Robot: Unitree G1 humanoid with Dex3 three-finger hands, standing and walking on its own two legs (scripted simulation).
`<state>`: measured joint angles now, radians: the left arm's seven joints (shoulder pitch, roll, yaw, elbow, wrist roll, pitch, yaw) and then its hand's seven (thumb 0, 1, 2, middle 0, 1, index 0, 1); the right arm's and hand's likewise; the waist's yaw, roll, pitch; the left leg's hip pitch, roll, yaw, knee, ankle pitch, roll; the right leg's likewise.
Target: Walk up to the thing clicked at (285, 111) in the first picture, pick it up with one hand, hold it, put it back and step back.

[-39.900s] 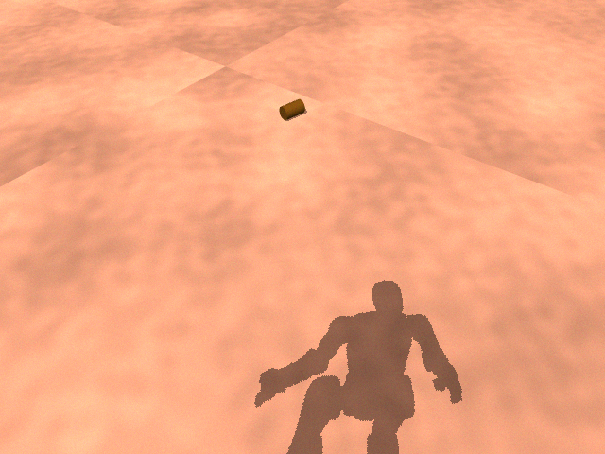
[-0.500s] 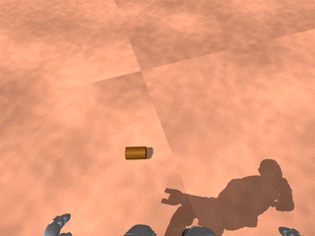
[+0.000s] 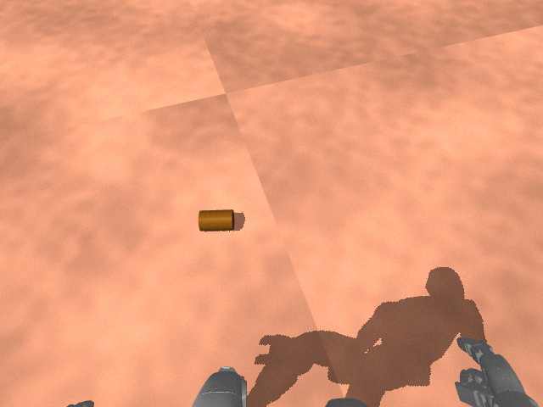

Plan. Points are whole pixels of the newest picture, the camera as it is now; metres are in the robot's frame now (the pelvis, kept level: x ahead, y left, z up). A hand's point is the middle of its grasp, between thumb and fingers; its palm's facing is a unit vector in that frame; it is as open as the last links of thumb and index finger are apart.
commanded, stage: step back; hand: left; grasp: from above
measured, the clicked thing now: (216, 220) +0.80 +0.28 -0.71
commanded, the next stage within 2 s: stand in 1.78 s
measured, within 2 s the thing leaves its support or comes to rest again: neither
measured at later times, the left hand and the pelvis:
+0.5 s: hand out of the picture -0.08 +0.24 -0.13, palm faces +0.11 -0.92 -0.37, open 7.4 cm; pelvis -0.17 -0.04 +0.01, yaw +7 degrees
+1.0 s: hand out of the picture -0.28 +0.22 -0.12, palm faces +0.14 -0.88 -0.45, open 7.4 cm; pelvis -0.29 -0.07 +0.01, yaw +8 degrees
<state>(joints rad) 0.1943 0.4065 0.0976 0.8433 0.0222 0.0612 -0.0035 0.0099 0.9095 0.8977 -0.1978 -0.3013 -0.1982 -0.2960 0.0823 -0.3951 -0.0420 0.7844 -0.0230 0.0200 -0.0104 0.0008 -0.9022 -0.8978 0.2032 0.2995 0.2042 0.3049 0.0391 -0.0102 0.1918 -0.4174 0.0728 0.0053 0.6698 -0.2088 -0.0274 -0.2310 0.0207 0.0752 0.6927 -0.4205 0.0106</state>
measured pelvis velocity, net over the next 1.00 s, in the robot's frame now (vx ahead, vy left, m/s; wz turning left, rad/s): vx -0.29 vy -0.07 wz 0.14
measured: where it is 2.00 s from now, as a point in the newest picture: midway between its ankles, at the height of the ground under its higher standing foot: outside the picture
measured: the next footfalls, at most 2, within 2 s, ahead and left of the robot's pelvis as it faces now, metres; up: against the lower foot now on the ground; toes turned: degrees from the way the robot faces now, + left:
left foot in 0.36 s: -0.12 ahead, +0.09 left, +0.00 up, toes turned +5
right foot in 0.68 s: -0.24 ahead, -0.20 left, +0.00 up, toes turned +6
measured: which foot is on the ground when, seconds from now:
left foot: down 0.00-0.02, up 0.04-0.34, down 0.36-0.70, up 0.72-1.00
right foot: down 0.00-0.38, up 0.40-0.66, down 0.68-1.00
